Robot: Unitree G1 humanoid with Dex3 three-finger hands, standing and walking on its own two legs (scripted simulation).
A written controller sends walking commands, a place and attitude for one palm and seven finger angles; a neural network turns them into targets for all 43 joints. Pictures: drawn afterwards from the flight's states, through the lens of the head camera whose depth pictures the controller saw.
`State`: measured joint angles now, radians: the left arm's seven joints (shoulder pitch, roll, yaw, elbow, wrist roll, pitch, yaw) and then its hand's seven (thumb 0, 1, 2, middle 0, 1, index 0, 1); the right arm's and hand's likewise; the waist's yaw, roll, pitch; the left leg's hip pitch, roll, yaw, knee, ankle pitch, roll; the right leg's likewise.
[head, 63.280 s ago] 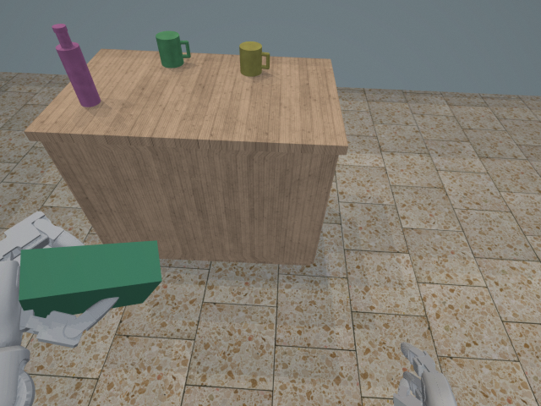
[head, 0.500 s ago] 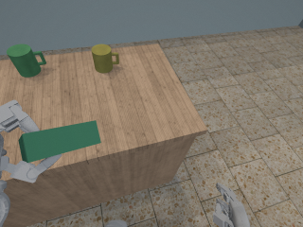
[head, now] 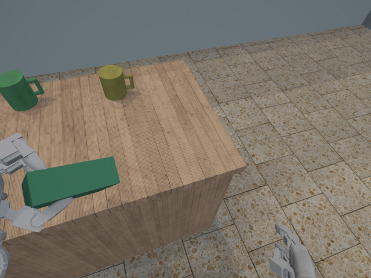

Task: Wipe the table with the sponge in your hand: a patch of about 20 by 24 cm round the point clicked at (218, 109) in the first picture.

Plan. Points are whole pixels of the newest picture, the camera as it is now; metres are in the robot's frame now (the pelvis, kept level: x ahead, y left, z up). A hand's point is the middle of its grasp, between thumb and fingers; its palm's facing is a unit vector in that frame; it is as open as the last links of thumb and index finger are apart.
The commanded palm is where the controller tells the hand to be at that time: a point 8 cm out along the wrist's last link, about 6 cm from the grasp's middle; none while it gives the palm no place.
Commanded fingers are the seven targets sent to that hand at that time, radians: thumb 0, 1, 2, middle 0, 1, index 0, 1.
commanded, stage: look again from close up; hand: left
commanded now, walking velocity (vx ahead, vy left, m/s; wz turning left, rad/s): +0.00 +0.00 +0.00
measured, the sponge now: (82, 180) +0.25 +0.21 +0.11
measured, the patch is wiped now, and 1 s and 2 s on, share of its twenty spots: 0.90 0.90 0.90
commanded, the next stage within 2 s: turn the palm down, sponge in hand in 0.32 s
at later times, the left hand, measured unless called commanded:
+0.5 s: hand (11, 167) +0.23 +0.28 +0.18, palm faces +0.42 -0.73 -0.54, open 8.6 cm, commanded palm +0.15 +0.28 +0.18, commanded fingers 0.00 0.10 1.30 -1.20 -1.60 -1.20 -1.60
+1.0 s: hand (20, 195) +0.20 +0.27 +0.15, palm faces +0.41 -0.53 -0.74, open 8.6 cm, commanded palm +0.16 +0.27 +0.18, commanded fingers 0.00 0.10 1.30 -1.20 -1.60 -1.20 -1.60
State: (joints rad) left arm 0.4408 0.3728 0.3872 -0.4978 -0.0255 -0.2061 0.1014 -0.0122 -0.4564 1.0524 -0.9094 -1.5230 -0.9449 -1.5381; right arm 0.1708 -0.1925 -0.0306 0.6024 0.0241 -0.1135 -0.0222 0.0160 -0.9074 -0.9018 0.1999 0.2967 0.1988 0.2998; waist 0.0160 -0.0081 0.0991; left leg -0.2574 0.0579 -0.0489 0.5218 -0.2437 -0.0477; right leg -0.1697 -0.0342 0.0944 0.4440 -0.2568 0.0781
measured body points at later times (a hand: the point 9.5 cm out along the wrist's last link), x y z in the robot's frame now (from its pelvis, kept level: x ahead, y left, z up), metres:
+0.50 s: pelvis -0.01 +0.00 +0.00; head +0.02 +0.02 +0.45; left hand +0.20 +0.31 +0.21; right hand +0.17 -0.22 -0.08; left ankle +0.02 +0.15 -0.74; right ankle -0.01 -0.18 -0.74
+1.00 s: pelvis -0.03 -0.04 -0.01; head -0.03 -0.06 +0.44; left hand +0.17 +0.29 +0.19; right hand +0.17 -0.24 -0.11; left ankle +0.02 +0.15 -0.74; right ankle -0.01 -0.17 -0.74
